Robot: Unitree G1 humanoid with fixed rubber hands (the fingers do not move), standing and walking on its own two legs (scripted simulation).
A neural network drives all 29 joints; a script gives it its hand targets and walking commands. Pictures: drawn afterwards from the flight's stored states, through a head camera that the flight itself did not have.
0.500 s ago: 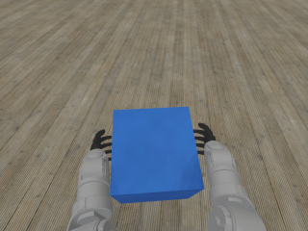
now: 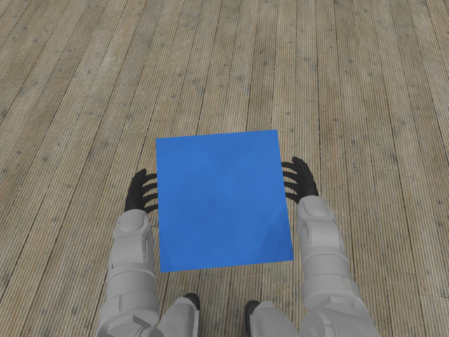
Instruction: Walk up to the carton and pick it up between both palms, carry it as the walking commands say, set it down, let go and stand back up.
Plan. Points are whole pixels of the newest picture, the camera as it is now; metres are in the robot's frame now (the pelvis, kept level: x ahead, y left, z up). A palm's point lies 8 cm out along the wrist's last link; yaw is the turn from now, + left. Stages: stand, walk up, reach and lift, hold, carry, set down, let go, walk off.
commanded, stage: set down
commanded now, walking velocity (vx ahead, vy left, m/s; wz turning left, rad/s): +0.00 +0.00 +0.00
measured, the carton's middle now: (221, 201) +0.37 +0.02 -0.14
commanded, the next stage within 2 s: none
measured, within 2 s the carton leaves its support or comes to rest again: neither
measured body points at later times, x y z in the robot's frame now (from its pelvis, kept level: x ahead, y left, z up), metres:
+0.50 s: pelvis -0.02 +0.01 -0.07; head +0.19 +0.01 +0.34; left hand +0.37 +0.18 -0.15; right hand +0.39 -0.14 -0.14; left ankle +0.05 +0.14 -0.71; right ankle +0.03 -0.12 -0.71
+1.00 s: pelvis -0.04 +0.00 -0.15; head +0.19 +0.01 +0.23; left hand +0.39 +0.18 -0.23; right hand +0.42 -0.14 -0.22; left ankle +0.05 +0.14 -0.71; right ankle +0.03 -0.12 -0.71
